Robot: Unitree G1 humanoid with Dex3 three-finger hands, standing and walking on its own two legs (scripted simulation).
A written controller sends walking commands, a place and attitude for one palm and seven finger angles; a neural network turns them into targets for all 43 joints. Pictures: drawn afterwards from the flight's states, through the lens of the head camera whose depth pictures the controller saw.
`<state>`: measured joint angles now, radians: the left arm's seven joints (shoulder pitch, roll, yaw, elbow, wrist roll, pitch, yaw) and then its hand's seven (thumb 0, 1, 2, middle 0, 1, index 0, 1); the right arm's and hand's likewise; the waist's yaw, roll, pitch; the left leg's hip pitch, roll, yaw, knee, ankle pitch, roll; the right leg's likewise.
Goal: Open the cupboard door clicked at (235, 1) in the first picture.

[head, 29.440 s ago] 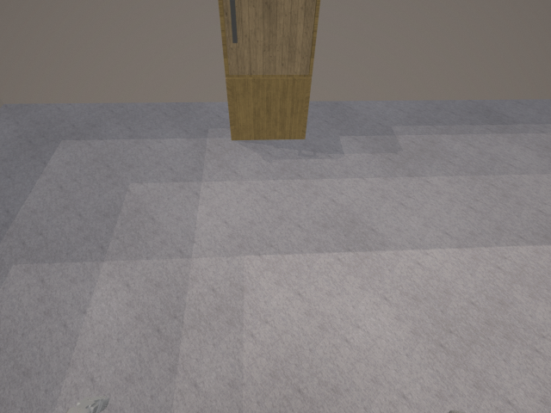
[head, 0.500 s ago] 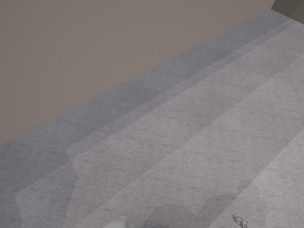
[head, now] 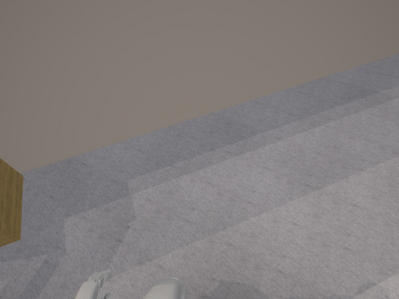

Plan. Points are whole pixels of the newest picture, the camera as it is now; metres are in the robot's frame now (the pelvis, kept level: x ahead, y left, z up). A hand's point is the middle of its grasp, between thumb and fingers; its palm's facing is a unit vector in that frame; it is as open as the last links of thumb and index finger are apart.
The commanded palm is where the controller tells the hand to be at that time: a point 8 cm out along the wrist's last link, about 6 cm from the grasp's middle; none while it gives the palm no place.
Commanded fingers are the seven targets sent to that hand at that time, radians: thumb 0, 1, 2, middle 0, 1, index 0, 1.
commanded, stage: turn to face it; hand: left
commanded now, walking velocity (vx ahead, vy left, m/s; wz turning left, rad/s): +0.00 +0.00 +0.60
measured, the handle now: out of the picture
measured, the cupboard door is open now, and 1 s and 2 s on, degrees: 47 47 47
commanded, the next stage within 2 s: take the last steps up to it in 1.84 s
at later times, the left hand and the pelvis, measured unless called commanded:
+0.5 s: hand out of the picture +0.04 +0.24 -0.16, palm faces +0.31 -0.91 -0.27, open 7.4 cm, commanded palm none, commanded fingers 0.00 0.90 0.90 -0.20 -0.30 -0.20 -0.30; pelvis +0.01 +0.00 +0.01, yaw +18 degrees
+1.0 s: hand out of the picture -0.05 +0.20 -0.18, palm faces +0.60 -0.77 -0.23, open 7.4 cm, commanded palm none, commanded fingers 0.00 0.90 0.90 -0.20 -0.30 -0.20 -0.30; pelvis +0.02 +0.00 -0.01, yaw +37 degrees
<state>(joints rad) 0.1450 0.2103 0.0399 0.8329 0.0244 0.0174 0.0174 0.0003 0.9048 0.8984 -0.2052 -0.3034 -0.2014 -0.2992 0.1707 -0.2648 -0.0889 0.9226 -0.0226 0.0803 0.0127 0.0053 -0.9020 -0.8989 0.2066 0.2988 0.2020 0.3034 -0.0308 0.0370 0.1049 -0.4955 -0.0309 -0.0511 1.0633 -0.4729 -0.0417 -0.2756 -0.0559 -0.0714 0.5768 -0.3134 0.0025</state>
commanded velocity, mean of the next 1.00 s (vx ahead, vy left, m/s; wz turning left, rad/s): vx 0.00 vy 0.00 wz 0.60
